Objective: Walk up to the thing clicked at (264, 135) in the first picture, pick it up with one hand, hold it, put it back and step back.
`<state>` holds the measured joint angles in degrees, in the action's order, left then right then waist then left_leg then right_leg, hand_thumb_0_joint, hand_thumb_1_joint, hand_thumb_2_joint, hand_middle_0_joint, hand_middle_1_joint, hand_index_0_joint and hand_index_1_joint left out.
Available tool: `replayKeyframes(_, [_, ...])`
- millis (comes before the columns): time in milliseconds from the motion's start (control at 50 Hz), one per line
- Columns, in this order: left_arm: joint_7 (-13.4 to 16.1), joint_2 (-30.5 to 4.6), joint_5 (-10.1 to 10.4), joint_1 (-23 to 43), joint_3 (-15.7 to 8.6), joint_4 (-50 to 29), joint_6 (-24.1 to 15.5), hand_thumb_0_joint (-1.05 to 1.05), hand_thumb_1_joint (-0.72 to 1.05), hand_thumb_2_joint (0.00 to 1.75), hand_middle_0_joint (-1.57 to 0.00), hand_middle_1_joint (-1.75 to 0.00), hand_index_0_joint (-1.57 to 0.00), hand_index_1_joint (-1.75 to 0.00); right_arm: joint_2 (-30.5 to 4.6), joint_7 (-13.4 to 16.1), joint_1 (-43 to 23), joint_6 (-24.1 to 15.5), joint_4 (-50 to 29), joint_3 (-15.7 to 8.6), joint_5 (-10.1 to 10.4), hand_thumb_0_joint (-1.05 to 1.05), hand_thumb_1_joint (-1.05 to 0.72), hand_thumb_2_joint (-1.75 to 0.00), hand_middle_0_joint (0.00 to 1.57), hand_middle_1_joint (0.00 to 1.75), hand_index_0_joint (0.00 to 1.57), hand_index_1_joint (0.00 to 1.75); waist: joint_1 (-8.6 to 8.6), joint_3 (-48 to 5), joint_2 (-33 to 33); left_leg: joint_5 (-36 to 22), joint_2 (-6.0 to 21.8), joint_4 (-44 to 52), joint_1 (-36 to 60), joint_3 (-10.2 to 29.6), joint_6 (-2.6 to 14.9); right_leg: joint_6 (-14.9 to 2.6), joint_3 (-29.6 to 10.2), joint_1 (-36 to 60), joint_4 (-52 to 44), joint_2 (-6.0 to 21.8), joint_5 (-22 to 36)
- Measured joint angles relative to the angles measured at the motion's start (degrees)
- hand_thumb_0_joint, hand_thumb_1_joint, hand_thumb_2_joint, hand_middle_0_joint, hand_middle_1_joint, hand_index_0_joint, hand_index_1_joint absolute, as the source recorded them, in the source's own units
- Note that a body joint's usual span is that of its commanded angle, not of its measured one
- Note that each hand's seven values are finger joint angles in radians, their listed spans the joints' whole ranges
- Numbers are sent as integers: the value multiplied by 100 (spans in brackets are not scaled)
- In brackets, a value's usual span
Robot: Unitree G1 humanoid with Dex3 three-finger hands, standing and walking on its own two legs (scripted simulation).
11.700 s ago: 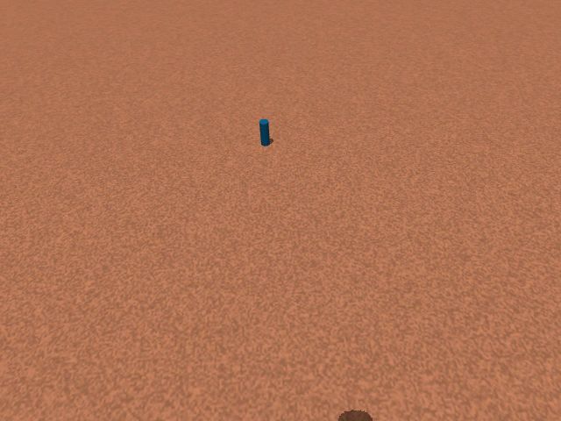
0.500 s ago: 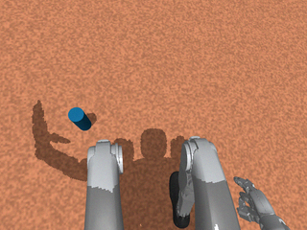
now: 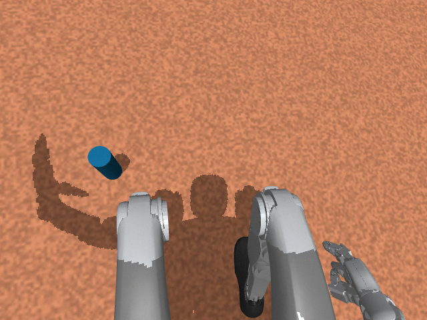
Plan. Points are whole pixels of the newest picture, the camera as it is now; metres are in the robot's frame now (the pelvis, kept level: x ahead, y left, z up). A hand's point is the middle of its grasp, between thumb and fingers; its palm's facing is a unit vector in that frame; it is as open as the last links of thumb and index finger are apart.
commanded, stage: approach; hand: left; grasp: from the side
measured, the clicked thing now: (106, 164) +0.43 +0.26 -0.29
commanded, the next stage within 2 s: close in in 0.44 s
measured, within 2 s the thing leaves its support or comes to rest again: neither
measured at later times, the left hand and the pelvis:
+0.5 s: hand (44, 167) +0.39 +0.36 -0.19, palm faces +0.18 -0.98 +0.03, open 17.4 cm; pelvis -0.01 +0.01 -0.07, yaw -6 degrees
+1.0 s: hand (90, 167) +0.41 +0.28 -0.24, palm faces +0.15 -0.99 -0.01, open 17.6 cm; pelvis -0.02 +0.02 -0.09, yaw -8 degrees
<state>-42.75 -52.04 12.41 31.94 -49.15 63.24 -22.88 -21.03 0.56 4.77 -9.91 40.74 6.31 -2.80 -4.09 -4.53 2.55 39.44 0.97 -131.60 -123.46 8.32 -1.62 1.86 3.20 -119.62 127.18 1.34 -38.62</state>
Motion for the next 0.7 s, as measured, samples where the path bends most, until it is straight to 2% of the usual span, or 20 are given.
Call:
replayKeyframes(60, [-48, -65, 132, 31, -14, 242, -206, -2, -57, 6, -7, -7, -5, -9, -18, -17, -37, -32, -23, 74, -31, 1, -92, -91, 21, 30, 20, 30, -31, 53, 43, 7, 14, -97, -58, 26, -2, 4, 12, -63, 79, -25, 16])
replayKeyframes(140, [-122, -79, 354, 107, 40, 626, -675, -2, -58, 4, -7, -7, -5, -9, -62, -52, -136, -97, -71, 225, -116, 1, -92, -91, 21, 30, 20, 30, -98, 203, 149, 25, 29, -322, -162, 88, -9, 17, 41, -163, 258, -68, 39])
replayKeyframes(240, [-121, 9, 459, 244, 150, 1081, -1262, -2, -57, 4, -8, -8, -5, -9, -96, -115, -380, -136, -171, 476, -287, 1, -91, -90, 21, 30, 20, 30, -236, 496, 368, 49, 36, -716, -310, 237, -31, 37, 127, -283, 550, -135, 84])
replayKeyframes(380, [163, -23, 160, 308, 146, 1476, -1908, -2, -54, 5, -7, -8, -5, -10, -59, -199, -844, 33, -333, 925, -639, 1, -91, -90, 21, 30, 20, 30, -487, 1002, 785, 102, 17, -1269, -433, 532, -56, 69, 318, -321, 898, -230, 142])
replayKeyframes(460, [430, -17, -28, 246, 230, 1412, -2202, -2, -55, 6, -7, -9, -5, -11, -43, -241, -1014, 183, -369, 1127, -866, 1, -91, -90, 21, 30, 20, 30, -544, 1249, 936, 145, -12, -1504, -449, 664, -42, 66, 409, -257, 1019, -261, 128])
replayKeyframes(520, [648, 103, 25, 209, 451, 1350, -2435, -2, -55, 6, -7, -10, -5, -12, -31, -290, -1079, 268, -344, 1236, -998, 1, -92, -91, 21, 30, 20, 30, -549, 1342, 968, 176, -27, -1640, -465, 726, -4, 75, 453, -211, 1079, -280, 108])
replayKeyframes(580, [863, 286, 70, 179, 852, 1439, -2636, -2, -57, 7, -7, -11, -5, -12, -11, -339, -1137, 333, -328, 1341, -1082, 1, -92, -91, 21, 30, 20, 30, -578, 1395, 951, 197, -36, -1746, -470, 763, 51, 91, 480, -153, 1119, -298, 88])
replayKeyframes(620, [1006, 407, 9, 158, 1065, 1529, -2754, -2, -58, 6, -7, -11, -5, -12, 5, -378, -1195, 377, -356, 1435, -1126, 1, -93, -91, 21, 30, 20, 30, -618, 1443, 945, 202, -35, -1805, -462, 796, 87, 105, 505, -108, 1129, -317, 92])
replayKeyframes(700, [1397, 609, -80, 110, 1195, 1655, -3061, -2, -59, 4, -7, -11, -6, -11, 31, -475, -1334, 451, -481, 1651, -1221, 1, -93, -91, 21, 30, 20, 30, -722, 1582, 993, 197, -28, -1921, -423, 902, 126, 130, 583, -18, 1140, -369, 142])
